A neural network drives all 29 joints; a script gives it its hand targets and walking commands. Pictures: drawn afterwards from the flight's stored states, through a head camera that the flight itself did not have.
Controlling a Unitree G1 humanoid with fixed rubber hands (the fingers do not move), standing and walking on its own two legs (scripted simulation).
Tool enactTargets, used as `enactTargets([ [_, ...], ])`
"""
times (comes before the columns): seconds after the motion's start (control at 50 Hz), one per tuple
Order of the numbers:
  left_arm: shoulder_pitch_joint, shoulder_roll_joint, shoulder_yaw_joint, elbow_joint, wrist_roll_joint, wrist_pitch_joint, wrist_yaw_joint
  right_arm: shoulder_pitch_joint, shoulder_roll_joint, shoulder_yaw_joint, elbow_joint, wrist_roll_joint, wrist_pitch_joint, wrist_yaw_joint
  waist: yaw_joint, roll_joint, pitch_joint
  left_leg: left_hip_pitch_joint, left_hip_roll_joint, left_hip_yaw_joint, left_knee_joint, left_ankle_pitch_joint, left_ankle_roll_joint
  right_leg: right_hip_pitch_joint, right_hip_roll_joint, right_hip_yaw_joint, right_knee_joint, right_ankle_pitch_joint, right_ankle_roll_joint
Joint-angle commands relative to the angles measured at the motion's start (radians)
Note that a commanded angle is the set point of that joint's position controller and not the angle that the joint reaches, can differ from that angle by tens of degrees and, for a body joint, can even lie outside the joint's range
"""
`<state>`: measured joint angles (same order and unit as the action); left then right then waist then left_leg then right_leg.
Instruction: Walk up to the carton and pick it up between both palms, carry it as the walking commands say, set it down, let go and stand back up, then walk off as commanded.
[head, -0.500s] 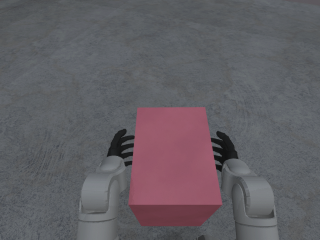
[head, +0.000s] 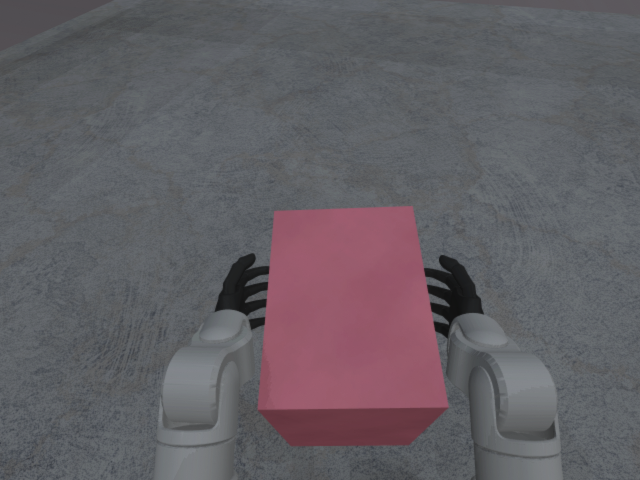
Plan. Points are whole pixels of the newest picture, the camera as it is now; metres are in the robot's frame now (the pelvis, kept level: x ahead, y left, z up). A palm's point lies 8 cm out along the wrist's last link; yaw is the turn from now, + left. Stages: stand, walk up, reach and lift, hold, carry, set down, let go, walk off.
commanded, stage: carry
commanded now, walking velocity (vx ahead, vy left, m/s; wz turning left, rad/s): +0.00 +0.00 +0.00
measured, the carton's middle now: (346, 336) +0.28 -0.01 +0.03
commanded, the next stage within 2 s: none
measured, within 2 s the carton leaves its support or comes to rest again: neither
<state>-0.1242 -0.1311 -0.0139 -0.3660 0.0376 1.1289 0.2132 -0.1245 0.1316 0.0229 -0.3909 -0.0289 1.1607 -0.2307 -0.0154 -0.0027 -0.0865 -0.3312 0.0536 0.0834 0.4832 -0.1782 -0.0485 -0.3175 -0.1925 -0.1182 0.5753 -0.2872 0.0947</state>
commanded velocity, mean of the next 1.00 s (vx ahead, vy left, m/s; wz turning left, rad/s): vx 0.00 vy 0.19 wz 0.56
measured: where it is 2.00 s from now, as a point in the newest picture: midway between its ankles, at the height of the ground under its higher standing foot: outside the picture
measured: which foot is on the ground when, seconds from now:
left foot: down 0.00-0.32, up 0.34-0.68, down 0.70-1.00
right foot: down 0.00-0.00, up 0.02-0.28, down 0.30-0.68, up 0.70-1.00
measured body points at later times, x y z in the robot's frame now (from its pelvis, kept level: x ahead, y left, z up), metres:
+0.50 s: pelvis -0.05 +0.08 +0.01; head -0.04 +0.05 +0.46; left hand +0.21 +0.24 +0.10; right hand +0.24 -0.02 +0.08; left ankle -0.06 +0.22 -0.64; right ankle -0.04 -0.04 -0.73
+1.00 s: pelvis -0.12 +0.22 -0.01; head -0.09 +0.22 +0.44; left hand +0.09 +0.45 +0.07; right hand +0.19 +0.22 +0.06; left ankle -0.09 +0.29 -0.73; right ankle -0.08 +0.13 -0.70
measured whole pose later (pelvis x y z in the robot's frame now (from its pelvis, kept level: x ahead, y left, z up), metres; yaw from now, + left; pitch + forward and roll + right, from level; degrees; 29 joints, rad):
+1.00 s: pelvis -0.12 +0.22 -0.01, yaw +24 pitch +5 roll +1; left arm -0.13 -0.13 -0.01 -0.37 0.01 1.10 0.23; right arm -0.12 0.13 0.03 -0.39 -0.06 1.12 -0.21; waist 0.01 0.01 -0.03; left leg -0.44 -0.14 0.04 0.55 -0.19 0.12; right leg -0.51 -0.08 -0.10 0.91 -0.49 0.05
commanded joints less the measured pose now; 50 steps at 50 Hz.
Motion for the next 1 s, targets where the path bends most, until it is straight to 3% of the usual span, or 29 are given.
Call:
enactTargets([
  [0.0, -0.279, -0.893, -0.456, -0.074, -0.227, 0.01, -0.118, -0.29, 0.883, 0.441, -0.044, 0.229, -0.023, 0.146, 0.016, 0.22, -0.247, 0.335, 0.283, -0.263, -0.086, 0.593, 0.113, -0.186, 0.046, -0.023, 0.144, -0.222, 0.015],
  [0.02, -0.325, -0.914, -0.481, -0.089, -0.243, 0.012, -0.123, -0.294, 0.906, 0.426, -0.036, 0.222, -0.028, 0.148, 0.009, 0.259, -0.249, 0.281, 0.294, -0.283, -0.075, 0.617, 0.175, -0.167, 0.048, 0.025, 0.24, -0.364, -0.001],
  [0.06, -0.394, -0.969, -0.516, -0.09, -0.272, 0.006, -0.137, -0.323, 0.939, 0.415, -0.042, 0.207, -0.047, 0.154, 0.014, 0.196, -0.237, 0.192, 0.239, -0.2, -0.088, 0.431, 0.182, -0.149, 0.052, 0.061, 0.314, -0.288, -0.025],
  [0.08, -0.42, -0.998, -0.533, -0.103, -0.286, 0.002, -0.142, -0.338, 0.953, 0.413, -0.055, 0.204, -0.055, 0.156, 0.013, 0.221, -0.225, 0.157, 0.213, -0.187, -0.101, 0.338, 0.192, -0.173, 0.065, 0.046, 0.348, -0.262, -0.033],
  [0.1, -0.425, -1.014, -0.539, -0.108, -0.294, -0.005, -0.143, -0.34, 0.962, 0.413, -0.059, 0.202, -0.061, 0.158, 0.011, 0.231, -0.225, 0.157, 0.201, -0.189, -0.107, 0.309, 0.21, -0.202, 0.077, 0.036, 0.384, -0.248, -0.041],
  [0.14, -0.404, -1.018, -0.534, -0.099, -0.296, -0.011, -0.142, -0.324, 0.964, 0.414, -0.051, 0.196, -0.064, 0.157, 0.009, 0.196, -0.25, 0.166, 0.196, -0.208, -0.107, 0.277, 0.236, -0.212, 0.088, 0.034, 0.405, -0.239, -0.053],
  [0.22, -0.339, -0.999, -0.499, -0.09, -0.28, -0.015, -0.134, -0.316, 0.958, 0.445, -0.073, 0.205, -0.059, 0.15, 0.005, 0.162, -0.274, 0.119, 0.17, -0.233, -0.104, 0.247, 0.244, -0.096, 0.131, 0.003, 0.217, -0.205, -0.075],
  [0.26, -0.295, -0.988, -0.469, -0.073, -0.259, -0.014, -0.131, -0.316, 0.952, 0.469, -0.083, 0.216, -0.052, 0.147, 0.017, 0.133, -0.291, 0.057, 0.139, -0.212, -0.072, 0.202, 0.216, 0.056, 0.129, -0.028, 0.008, -0.101, -0.083],
  [0.28, -0.286, -0.983, -0.455, -0.067, -0.248, -0.013, -0.131, -0.316, 0.949, 0.481, -0.087, 0.221, -0.048, 0.145, 0.025, 0.084, -0.287, -0.038, 0.106, -0.179, -0.018, 0.148, 0.173, 0.186, 0.075, 0.002, -0.14, -0.019, -0.093],
  [0.3, -0.265, -0.961, -0.436, -0.058, -0.235, -0.011, -0.131, -0.326, 0.945, 0.486, -0.098, 0.221, -0.045, 0.144, 0.035, -0.099, -0.26, -0.216, 0.031, -0.118, 0.15, 0.035, 0.115, 0.315, -0.118, 0.228, -0.29, -0.036, -0.123],
  [0.32, -0.228, -0.957, -0.4, -0.003, -0.209, -0.017, -0.129, -0.367, 0.919, 0.513, -0.129, 0.221, -0.036, 0.146, 0.038, -0.448, -0.21, -0.44, -0.095, 0.011, 0.438, -0.352, 0.039, 0.309, -0.469, 0.534, -0.353, 0.27, -0.28],
  [0.34, -0.288, -0.97, -0.421, -0.063, -0.235, -0.023, -0.133, -0.407, 0.938, 0.501, -0.149, 0.237, -0.046, 0.149, 0.03, -0.243, -0.18, -0.419, -0.012, -0.074, 0.646, -0.387, 0.034, 0.241, -0.438, 0.444, -0.302, 0.415, -0.316],
  [0.36, -0.303, -0.981, -0.42, -0.081, -0.234, -0.031, -0.14, -0.426, 0.966, 0.525, -0.147, 0.261, -0.051, 0.157, 0.031, -0.138, -0.176, -0.375, -0.007, -0.108, 0.718, -0.317, 0.034, 0.2, -0.357, 0.33, -0.281, 0.387, -0.281],
  [0.38, -0.317, -0.973, -0.414, -0.099, -0.228, -0.035, -0.143, -0.432, 0.978, 0.546, -0.144, 0.275, -0.05, 0.16, 0.029, -0.08, -0.166, -0.361, 0.002, -0.103, 0.762, -0.232, 0.032, 0.189, -0.298, 0.213, -0.263, 0.369, -0.234],
  [0.42, -0.317, -0.966, -0.408, -0.106, -0.232, -0.039, -0.141, -0.404, 0.987, 0.554, -0.129, 0.277, -0.049, 0.157, 0.021, -0.128, -0.163, -0.358, 0.007, -0.058, 0.704, -0.138, 0.005, 0.237, -0.219, 0.082, -0.203, 0.418, -0.178],
  [0.44, -0.315, -0.955, -0.405, -0.107, -0.235, -0.039, -0.141, -0.408, 0.983, 0.555, -0.136, 0.274, -0.05, 0.15, 0.021, -0.165, -0.161, -0.344, -0.003, -0.033, 0.669, -0.138, -0.005, 0.245, -0.207, 0.056, -0.19, 0.458, -0.169],
  [0.52, -0.273, -0.901, -0.399, -0.088, -0.23, -0.018, -0.132, -0.357, 0.949, 0.537, -0.11, 0.249, -0.033, 0.13, 0.025, -0.241, -0.162, -0.236, -0.013, 0.03, 0.467, -0.184, -0.007, 0.234, -0.215, -0.015, -0.147, 0.542, -0.169],
  [0.6, -0.266, -0.887, -0.4, -0.071, -0.223, 0.0, -0.125, -0.345, 0.922, 0.511, -0.091, 0.235, -0.014, 0.129, 0.031, -0.303, -0.181, -0.11, -0.046, 0.095, 0.219, -0.186, 0.009, 0.239, -0.245, -0.04, -0.091, 0.525, -0.115],
  [0.64, -0.278, -0.894, -0.409, -0.065, -0.221, 0.005, -0.119, -0.334, 0.921, 0.493, -0.071, 0.233, -0.005, 0.135, 0.02, -0.274, -0.208, -0.025, -0.061, 0.109, 0.031, -0.129, 0.026, 0.246, -0.258, -0.044, -0.005, 0.505, -0.074],
  [0.66, -0.274, -0.899, -0.412, -0.058, -0.217, 0.009, -0.117, -0.314, 0.923, 0.485, -0.055, 0.233, -0.002, 0.141, 0.003, -0.137, -0.247, 0.117, -0.065, 0.046, -0.094, -0.029, 0.039, 0.168, -0.216, -0.068, 0.14, 0.411, -0.033],
  [0.68, -0.285, -0.883, -0.414, -0.053, -0.208, 0.015, -0.117, -0.316, 0.919, 0.477, -0.039, 0.234, -0.001, 0.147, -0.006, 0.1, -0.224, 0.273, 0.085, -0.193, -0.116, 0.286, 0.093, -0.104, -0.124, -0.063, 0.361, -0.045, 0.006],
  [0.7, -0.306, -0.897, -0.442, -0.056, -0.221, 0.018, -0.121, -0.319, 0.897, 0.453, -0.03, 0.224, -0.007, 0.148, 0.006, 0.374, -0.185, 0.343, 0.29, -0.459, -0.06, 0.823, 0.217, -0.393, 0.029, -0.078, 0.55, -0.528, 0.038],
  [0.72, -0.32, -0.935, -0.456, -0.05, -0.232, 0.005, -0.125, -0.337, 0.929, 0.45, -0.046, 0.227, -0.017, 0.151, 0.01, 0.319, -0.234, 0.394, 0.279, -0.365, 0.062, 1.133, 0.258, -0.402, 0.008, 0.041, 0.672, -0.527, 0.016],
  [0.74, -0.371, -0.968, -0.498, -0.072, -0.266, -0.003, -0.135, -0.323, 0.948, 0.433, -0.028, 0.218, -0.027, 0.16, 0.005, 0.299, -0.285, 0.346, 0.263, -0.347, 0.037, 0.954, 0.267, -0.398, 0.015, 0.052, 0.684, -0.469, 0.007],
  [0.76, -0.415, -1.014, -0.532, -0.094, -0.291, -0.013, -0.143, -0.325, 0.985, 0.432, -0.032, 0.213, -0.041, 0.166, 0.01, 0.207, -0.277, 0.287, 0.193, -0.27, 0.015, 0.754, 0.247, -0.369, 0.011, 0.054, 0.68, -0.354, 0.004],
  [0.8, -0.459, -1.076, -0.566, -0.142, -0.322, -0.042, -0.151, -0.356, 1.019, 0.435, -0.078, 0.224, -0.075, 0.171, 0.012, 0.165, -0.294, 0.236, 0.12, -0.204, 0.0, 0.519, 0.23, -0.314, 0.027, 0.048, 0.619, -0.188, -0.003],
  [0.84, -0.43, -1.076, -0.561, -0.154, -0.325, -0.059, -0.152, -0.348, 1.012, 0.447, -0.105, 0.224, -0.093, 0.168, 0.005, 0.131, -0.308, 0.221, 0.121, -0.24, -0.028, 0.428, 0.247, -0.286, 0.051, 0.049, 0.556, -0.174, -0.016],
  [0.92, -0.308, -1.015, -0.527, -0.123, -0.294, -0.051, -0.144, -0.261, 0.967, 0.468, -0.11, 0.201, -0.081, 0.156, 0.001, 0.107, -0.321, 0.213, 0.148, -0.341, -0.051, 0.461, 0.298, -0.219, 0.083, 0.06, 0.404, -0.202, -0.046],
  [0.98, -0.263, -0.982, -0.493, -0.104, -0.27, -0.041, -0.142, -0.269, 0.949, 0.498, -0.129, 0.209, -0.066, 0.153, 0.005, 0.091, -0.313, 0.154, 0.136, -0.377, -0.083, 0.47, 0.288, -0.098, 0.112, 0.055, 0.254, -0.199, -0.066],
])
